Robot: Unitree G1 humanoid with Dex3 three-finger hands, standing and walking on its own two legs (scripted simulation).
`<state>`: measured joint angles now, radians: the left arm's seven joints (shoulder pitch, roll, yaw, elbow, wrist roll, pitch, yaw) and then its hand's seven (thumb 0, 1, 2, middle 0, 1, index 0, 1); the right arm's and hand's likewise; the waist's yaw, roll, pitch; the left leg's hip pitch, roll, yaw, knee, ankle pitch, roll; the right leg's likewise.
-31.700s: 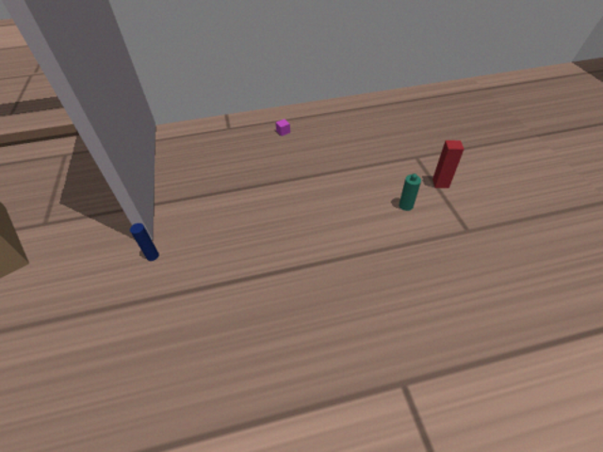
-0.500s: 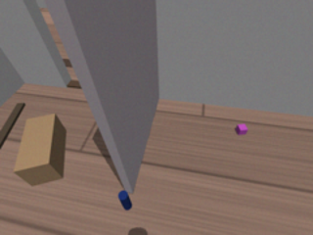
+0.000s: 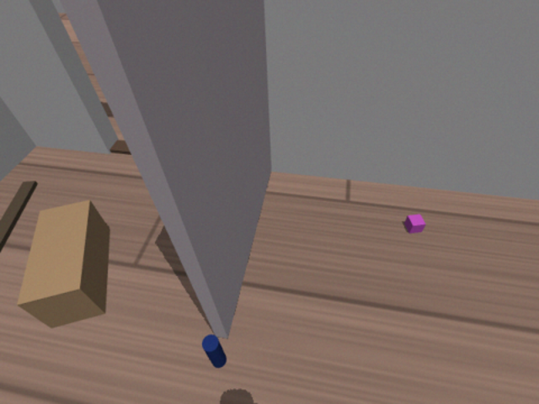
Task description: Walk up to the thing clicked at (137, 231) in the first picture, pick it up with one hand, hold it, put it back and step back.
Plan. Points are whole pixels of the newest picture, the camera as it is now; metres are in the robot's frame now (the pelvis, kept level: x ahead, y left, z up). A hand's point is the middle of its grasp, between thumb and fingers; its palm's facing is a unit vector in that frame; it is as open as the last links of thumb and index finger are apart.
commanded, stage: stand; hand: left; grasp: from the side
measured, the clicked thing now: (215, 352) +0.40 +0.24 -0.69
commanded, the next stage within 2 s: step back in 0.54 s
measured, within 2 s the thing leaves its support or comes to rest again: neither
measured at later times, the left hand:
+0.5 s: hand out of the picture +0.07 +0.25 -0.16, palm faces -0.01 -0.94 -0.33, open 7.3 cm
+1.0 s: hand out of the picture +0.08 +0.30 -0.18, palm faces -0.04 -0.93 -0.36, open 7.3 cm
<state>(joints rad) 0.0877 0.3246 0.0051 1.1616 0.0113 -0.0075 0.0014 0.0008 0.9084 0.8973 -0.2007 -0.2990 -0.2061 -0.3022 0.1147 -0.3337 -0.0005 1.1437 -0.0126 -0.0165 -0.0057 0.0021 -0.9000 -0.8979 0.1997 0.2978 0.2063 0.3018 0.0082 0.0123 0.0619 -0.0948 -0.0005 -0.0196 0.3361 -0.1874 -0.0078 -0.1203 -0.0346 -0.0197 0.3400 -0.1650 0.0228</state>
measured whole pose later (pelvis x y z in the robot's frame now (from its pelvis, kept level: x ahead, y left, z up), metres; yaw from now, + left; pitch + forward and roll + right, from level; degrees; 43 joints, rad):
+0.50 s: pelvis +0.01 +0.00 +0.00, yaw +0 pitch -3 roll +0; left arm 0.11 0.33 0.01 1.16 0.01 -0.01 0.00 0.00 0.91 0.90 -0.20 -0.30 -0.21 -0.30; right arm 0.11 -0.34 0.00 1.15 -0.01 -0.01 0.00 0.00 -0.90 -0.90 0.20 0.30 0.21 0.30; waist 0.01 0.00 0.06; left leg -0.09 0.00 -0.02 0.32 -0.19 -0.01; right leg -0.11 -0.03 -0.02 0.32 -0.16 0.02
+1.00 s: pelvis -0.07 +0.04 -0.02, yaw +0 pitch -1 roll -2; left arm 0.02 0.41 0.06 0.91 0.00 0.06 0.03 0.00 0.91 0.90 -0.20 -0.30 -0.21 -0.30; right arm 0.15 -0.36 -0.05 0.97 -0.03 0.03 0.01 0.00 -0.90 -0.90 0.20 0.30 0.21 0.30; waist -0.03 -0.04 0.19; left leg -0.32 -0.03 -0.02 0.62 -0.28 0.06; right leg -0.49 0.12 0.16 1.10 -0.52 -0.03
